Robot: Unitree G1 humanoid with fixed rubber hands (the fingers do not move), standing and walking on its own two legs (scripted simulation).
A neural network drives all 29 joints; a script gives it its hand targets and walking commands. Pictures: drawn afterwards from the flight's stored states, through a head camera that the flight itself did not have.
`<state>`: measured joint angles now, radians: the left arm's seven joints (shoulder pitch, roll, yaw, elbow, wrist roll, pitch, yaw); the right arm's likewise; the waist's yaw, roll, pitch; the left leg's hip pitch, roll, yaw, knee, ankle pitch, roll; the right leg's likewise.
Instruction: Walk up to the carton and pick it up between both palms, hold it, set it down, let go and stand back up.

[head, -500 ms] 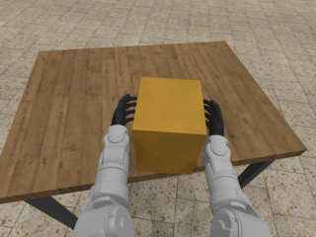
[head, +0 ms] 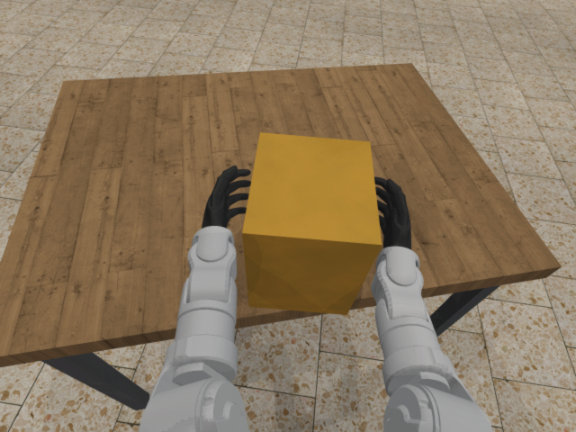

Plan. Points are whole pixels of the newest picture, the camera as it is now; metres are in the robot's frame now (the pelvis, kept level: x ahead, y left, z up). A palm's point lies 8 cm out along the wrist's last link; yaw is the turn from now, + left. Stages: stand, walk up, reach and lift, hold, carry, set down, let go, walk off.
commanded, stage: set down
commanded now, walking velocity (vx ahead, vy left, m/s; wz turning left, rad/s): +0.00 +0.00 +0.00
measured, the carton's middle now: (306, 229) +0.40 -0.05 +0.03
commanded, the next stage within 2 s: none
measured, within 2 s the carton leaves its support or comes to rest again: neither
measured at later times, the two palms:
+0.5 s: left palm (217, 230) +0.40 +0.08 +0.03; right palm (392, 245) +0.36 -0.18 +0.03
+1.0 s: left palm (183, 197) +0.41 +0.12 +0.10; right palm (423, 204) +0.37 -0.20 +0.10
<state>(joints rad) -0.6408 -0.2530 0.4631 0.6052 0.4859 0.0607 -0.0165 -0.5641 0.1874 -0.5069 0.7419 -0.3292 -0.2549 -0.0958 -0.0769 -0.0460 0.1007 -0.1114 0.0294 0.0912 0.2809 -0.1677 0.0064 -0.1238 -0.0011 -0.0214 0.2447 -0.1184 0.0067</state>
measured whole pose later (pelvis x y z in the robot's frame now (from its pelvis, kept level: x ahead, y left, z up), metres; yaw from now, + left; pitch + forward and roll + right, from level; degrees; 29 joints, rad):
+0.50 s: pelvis +0.00 +0.00 +0.00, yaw -2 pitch +4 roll -1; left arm -0.65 -0.10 0.30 0.78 0.33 0.02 0.09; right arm -0.59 0.06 -0.30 0.91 -0.15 -0.24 -0.11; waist -0.06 -0.05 0.07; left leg -0.20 0.05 0.13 0.32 -0.18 0.00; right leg -0.22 0.02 0.01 0.27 -0.11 0.00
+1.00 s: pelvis -0.01 +0.00 -0.01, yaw -2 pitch +6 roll -1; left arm -0.80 0.10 0.08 0.93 -0.03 0.12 0.15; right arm -0.76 -0.19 0.02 1.01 0.32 -0.02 -0.18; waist -0.06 -0.02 -0.11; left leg -0.32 0.07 0.10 0.44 -0.22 0.00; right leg -0.31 0.03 0.00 0.33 -0.12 0.00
